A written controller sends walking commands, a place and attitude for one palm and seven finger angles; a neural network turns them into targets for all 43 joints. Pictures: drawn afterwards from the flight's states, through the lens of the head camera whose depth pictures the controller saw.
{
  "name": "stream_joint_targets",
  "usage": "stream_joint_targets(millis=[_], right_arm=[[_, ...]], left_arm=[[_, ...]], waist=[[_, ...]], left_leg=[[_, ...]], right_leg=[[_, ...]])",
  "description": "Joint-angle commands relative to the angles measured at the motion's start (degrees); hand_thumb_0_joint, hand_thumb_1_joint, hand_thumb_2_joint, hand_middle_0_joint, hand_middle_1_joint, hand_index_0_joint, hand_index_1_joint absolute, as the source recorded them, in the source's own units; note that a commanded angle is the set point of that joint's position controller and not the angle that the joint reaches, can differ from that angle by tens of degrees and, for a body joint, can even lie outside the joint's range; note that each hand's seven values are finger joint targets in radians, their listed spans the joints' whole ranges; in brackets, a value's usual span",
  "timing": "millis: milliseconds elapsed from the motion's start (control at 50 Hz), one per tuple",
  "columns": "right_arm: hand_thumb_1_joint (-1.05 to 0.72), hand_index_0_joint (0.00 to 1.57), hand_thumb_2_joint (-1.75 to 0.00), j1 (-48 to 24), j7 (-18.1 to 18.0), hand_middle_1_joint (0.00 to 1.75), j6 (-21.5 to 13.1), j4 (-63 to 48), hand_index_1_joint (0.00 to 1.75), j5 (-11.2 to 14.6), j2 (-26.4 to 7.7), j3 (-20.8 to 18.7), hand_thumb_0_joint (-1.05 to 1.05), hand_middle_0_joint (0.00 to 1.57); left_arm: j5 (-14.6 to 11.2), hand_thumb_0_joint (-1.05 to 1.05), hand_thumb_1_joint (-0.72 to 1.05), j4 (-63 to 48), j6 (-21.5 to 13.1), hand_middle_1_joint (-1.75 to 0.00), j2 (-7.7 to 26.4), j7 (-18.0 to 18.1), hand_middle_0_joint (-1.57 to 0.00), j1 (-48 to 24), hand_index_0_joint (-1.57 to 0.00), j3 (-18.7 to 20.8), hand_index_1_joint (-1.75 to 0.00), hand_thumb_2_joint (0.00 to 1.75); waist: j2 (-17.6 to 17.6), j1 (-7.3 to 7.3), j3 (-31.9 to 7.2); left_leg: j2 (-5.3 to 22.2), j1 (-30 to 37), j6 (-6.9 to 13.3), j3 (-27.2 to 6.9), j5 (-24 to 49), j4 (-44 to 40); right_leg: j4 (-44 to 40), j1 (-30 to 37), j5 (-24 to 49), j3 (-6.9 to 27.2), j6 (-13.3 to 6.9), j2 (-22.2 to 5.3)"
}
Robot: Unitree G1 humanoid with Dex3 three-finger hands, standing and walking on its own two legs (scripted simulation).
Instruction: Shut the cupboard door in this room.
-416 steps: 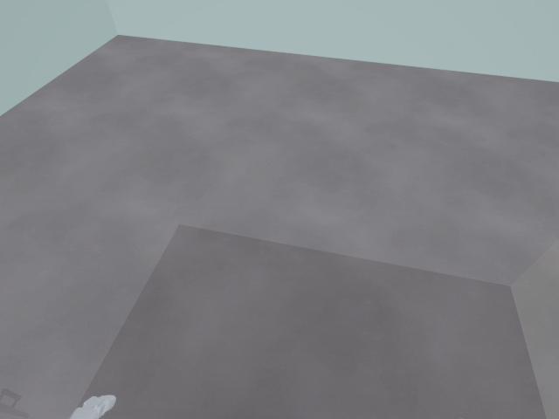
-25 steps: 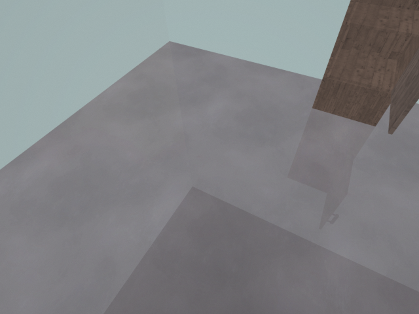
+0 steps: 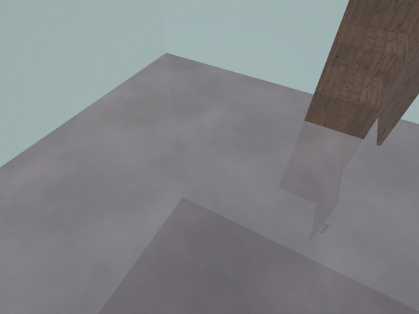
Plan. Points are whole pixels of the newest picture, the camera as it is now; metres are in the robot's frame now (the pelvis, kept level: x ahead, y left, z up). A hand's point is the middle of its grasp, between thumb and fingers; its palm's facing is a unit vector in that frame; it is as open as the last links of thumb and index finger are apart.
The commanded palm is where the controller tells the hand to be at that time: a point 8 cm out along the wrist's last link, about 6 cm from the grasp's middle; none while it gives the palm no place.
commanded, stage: stand and wait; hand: left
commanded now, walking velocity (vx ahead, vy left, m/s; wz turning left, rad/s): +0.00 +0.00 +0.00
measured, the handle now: out of the picture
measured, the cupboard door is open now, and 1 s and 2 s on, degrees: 93 93 93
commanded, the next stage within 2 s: turn or walk to find it in 0.30 s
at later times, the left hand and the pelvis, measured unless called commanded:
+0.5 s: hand out of the picture +0.00 +0.17 -0.18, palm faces +0.09 -0.98 -0.20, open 7.4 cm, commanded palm none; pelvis +0.00 -0.01 +0.00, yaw +3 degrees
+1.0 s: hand out of the picture +0.04 +0.19 -0.17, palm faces +0.17 -0.96 -0.24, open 7.4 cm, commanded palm none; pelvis +0.00 -0.01 +0.00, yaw +9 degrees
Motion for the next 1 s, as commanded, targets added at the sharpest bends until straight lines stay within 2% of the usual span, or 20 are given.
stream_joint_targets(millis=[0,60,280,400,460,500,540,600,620,640,660,680,700,720,780,860,920,940,960,980], right_arm=[[-0.90,0.20,-0.90,2.32,-0.09,0.30,-0.73,-1.68,0.30,0.00,-5.52,-0.74,0.00,0.20],[-0.90,0.20,-0.90,3.65,-0.15,0.30,-0.83,-1.03,0.30,-0.01,-4.92,-0.57,0.00,0.20],[-0.90,0.20,-0.90,8.11,-0.29,0.30,-0.99,1.43,0.30,0.08,-3.06,-0.14,0.00,0.20],[-0.90,0.20,-0.90,7.18,0.00,0.30,-0.25,-0.14,0.30,-0.04,-3.89,-1.02,0.00,0.20],[-0.90,0.20,-0.90,6.55,0.26,0.30,0.33,-1.55,0.30,-0.15,-4.01,-1.54,0.00,0.20],[-0.90,0.20,-0.90,6.61,0.43,0.30,0.48,-2.64,0.30,-0.22,-3.51,-1.91,0.00,0.20],[-0.90,0.20,-0.90,6.51,0.54,0.30,0.79,-3.54,0.30,-0.30,-3.59,-2.34,0.00,0.20],[-0.90,0.20,-0.90,6.30,0.75,0.30,1.10,-4.66,0.30,-0.45,-3.36,-2.70,0.00,0.20],[-0.90,0.20,-0.90,6.86,0.82,0.30,0.94,-4.63,0.30,-0.38,-3.28,-2.67,0.00,0.20],[-0.90,0.20,-0.90,7.05,0.84,0.30,0.78,-4.80,0.30,-0.47,-3.64,-2.68,0.00,0.20],[-0.90,0.20,-0.90,7.35,0.81,0.30,0.49,-4.97,0.30,-0.61,-4.92,-2.66,0.00,0.20],[-0.90,0.20,-0.90,7.24,0.44,0.30,0.03,-5.11,0.30,-0.86,-7.29,-2.83,0.00,0.20],[-0.90,0.20,-0.90,6.73,-0.21,0.30,-0.33,-5.04,0.30,-0.73,-8.57,-3.04,0.00,0.20],[-0.90,0.20,-0.90,6.58,-0.75,0.30,-0.66,-4.78,0.30,-0.67,-8.77,-2.94,0.00,0.20],[-0.90,0.20,-0.90,5.03,-1.36,0.30,-1.07,-4.84,0.30,-0.73,-8.31,-2.57,0.00,0.20],[-0.90,0.20,-0.90,5.70,-1.38,0.30,-1.06,-4.03,0.30,-0.58,-8.92,-2.54,0.00,0.20],[-0.90,0.20,-0.90,5.39,-0.98,0.30,-0.69,-3.71,0.30,-0.22,-9.12,-2.88,0.00,0.20],[-0.90,0.20,-0.90,4.57,-0.77,0.30,-0.61,-4.02,0.30,0.05,-9.16,-2.96,0.00,0.20],[-0.90,0.20,-0.90,4.16,-0.40,0.30,-0.61,-4.16,0.30,0.29,-8.20,-3.00,0.00,0.20],[-0.90,0.20,-0.90,3.27,-0.12,0.30,-0.72,-4.98,0.30,0.39,-6.83,-2.68,0.00,0.20]], left_arm=[[-0.15,0.00,0.90,-2.68,-0.43,-0.30,7.67,0.60,-0.20,1.97,-0.20,1.98,-0.30,0.90],[-0.31,0.00,0.90,-2.50,-0.57,-0.30,7.09,0.69,-0.20,2.23,-0.20,1.70,-0.30,0.90],[-0.53,0.00,0.90,-1.67,-0.75,-0.30,6.04,0.78,-0.20,1.91,-0.20,0.93,-0.30,0.90],[-0.39,0.00,0.90,-3.30,-0.21,-0.30,7.47,1.12,-0.20,1.57,-0.20,2.40,-0.30,0.90],[-0.17,0.00,0.90,-4.53,0.08,-0.30,8.30,1.15,-0.20,1.18,-0.20,3.23,-0.30,0.90],[-0.01,0.00,0.90,-5.45,0.11,-0.30,9.19,1.12,-0.20,1.07,-0.20,3.76,-0.30,0.90],[0.14,0.00,0.90,-6.67,0.18,-0.30,10.10,1.13,-0.20,0.26,-0.20,4.33,-0.30,0.90],[0.47,0.00,0.90,-8.23,0.22,-0.30,10.44,1.10,-0.20,-1.84,-0.20,4.58,-0.30,0.90],[0.50,0.00,0.90,-8.49,0.22,-0.30,10.45,1.07,-0.20,-2.64,-0.20,4.49,-0.30,0.90],[0.42,0.00,0.90,-8.72,0.38,-0.30,9.85,1.01,-0.20,-3.15,-0.20,4.41,-0.30,0.90],[0.26,0.00,0.90,-8.95,0.60,-0.30,8.45,0.90,-0.20,-3.77,-0.20,4.12,-0.30,0.90],[-0.09,0.00,0.90,-9.21,0.74,-0.30,6.62,0.84,-0.20,-3.80,-0.20,3.62,-0.30,0.90],[0.08,0.00,0.90,-9.49,0.87,-0.30,6.07,0.91,-0.20,-4.28,-0.20,3.12,-0.30,0.90],[0.20,0.00,0.90,-9.07,0.84,-0.30,6.08,0.93,-0.20,-3.87,-0.20,2.86,-0.30,0.90],[0.10,0.00,0.90,-8.03,0.57,-0.30,5.77,0.55,-0.20,-3.72,-0.20,2.43,-0.30,0.90],[-0.21,0.00,0.90,-7.19,0.10,-0.30,5.23,0.25,-0.20,-3.54,-0.20,1.63,-0.30,0.90],[-0.38,0.00,0.90,-6.52,-0.22,-0.30,6.16,0.51,-0.20,-2.18,-0.20,1.96,-0.30,0.90],[-0.37,0.00,0.90,-6.29,-0.41,-0.30,6.82,0.68,-0.20,-0.72,-0.20,2.13,-0.30,0.90],[-0.27,0.00,0.90,-5.96,-0.67,-0.30,8.55,0.91,-0.20,-0.19,-0.20,2.52,-0.30,0.90],[-0.04,0.00,0.90,-6.01,-0.92,-0.30,10.55,1.16,-0.20,0.35,-0.20,2.98,-0.30,0.90]], waist=[[0.84,-0.01,1.13],[1.06,-0.02,0.06],[-0.54,-0.43,3.81],[-0.18,-0.21,3.33],[-1.96,-0.15,3.43],[-3.95,-0.31,1.78],[-6.03,-0.64,0.09],[-6.27,-1.29,-0.90],[-5.02,-1.83,-1.50],[-2.03,-2.04,-1.20],[3.85,-2.32,-0.39],[12.22,-2.32,0.34],[15.07,-2.32,1.22],[14.75,-2.30,0.11],[10.03,-1.46,-2.19],[6.14,-1.71,-4.10],[6.46,-1.12,-3.26],[6.22,-0.25,-3.49],[3.93,-0.14,-3.00],[-0.89,0.02,-3.12]], left_leg=[[7.03,-6.70,0.51,-7.52,6.56,-4.28],[6.80,-5.69,0.36,-7.37,7.97,-3.38],[6.53,-6.22,-0.01,-6.69,4.57,-5.54],[6.17,-10.64,0.14,-7.46,5.59,-2.20],[5.07,-13.69,0.01,-7.23,3.41,0.95],[3.96,-14.16,-0.30,-6.01,3.67,4.72],[3.51,-12.89,-0.74,-4.29,2.75,9.86],[3.49,-11.41,-1.25,-3.48,-0.78,13.66],[3.89,-9.82,-1.11,-4.43,1.63,11.44],[5.08,-8.53,-0.29,-7.34,4.93,7.96],[7.48,-9.21,1.23,-13.49,8.13,3.03],[12.41,-9.58,4.17,-23.36,10.51,-4.57],[15.41,-7.44,7.50,-28.75,15.37,-8.08],[16.20,-4.23,9.53,-28.95,20.24,-7.89],[15.20,0.86,10.73,-24.92,28.88,-4.48],[12.12,5.58,8.56,-19.36,35.66,-2.68],[9.52,1.82,5.56,-18.19,32.33,-1.39],[8.58,-0.63,4.18,-17.83,28.50,-0.27],[7.29,-5.92,2.37,-16.65,22.87,0.98],[4.63,-11.55,0.35,-13.16,15.91,3.94]], right_leg=[[-2.58,2.21,2.66,4.71,-0.32,-5.77],[-2.76,2.43,3.80,4.86,-0.73,-5.94],[-5.26,1.43,0.83,5.52,-1.02,-5.25],[-2.04,2.00,-0.48,3.97,-1.07,-6.50],[-2.51,1.36,-4.04,4.45,-1.81,-8.26],[-3.29,1.30,-4.18,5.47,-3.16,-10.97],[-4.24,-0.11,-4.28,6.38,-4.90,-14.14],[-3.21,-2.53,-2.01,5.81,-6.20,-16.28],[-1.16,-3.22,-0.94,4.26,-5.48,-15.22],[1.42,-5.28,-2.97,2.06,-3.77,-12.51],[6.15,-6.33,-5.69,-0.50,-1.36,-7.78],[13.64,-7.35,-7.40,-2.42,1.17,-2.24],[20.30,-10.15,-13.85,0.07,1.53,-0.11],[24.63,-12.57,-18.08,3.34,1.14,-0.66],[24.73,-13.64,-17.98,6.33,1.20,-0.92],[14.45,-9.71,-13.25,5.19,1.93,0.25],[2.84,-2.39,-4.13,3.68,2.27,1.07],[-1.73,1.26,0.77,3.69,2.31,0.42],[-3.39,6.42,4.96,5.75,1.64,-1.83],[-2.91,10.26,10.70,10.38,-0.02,-7.24]])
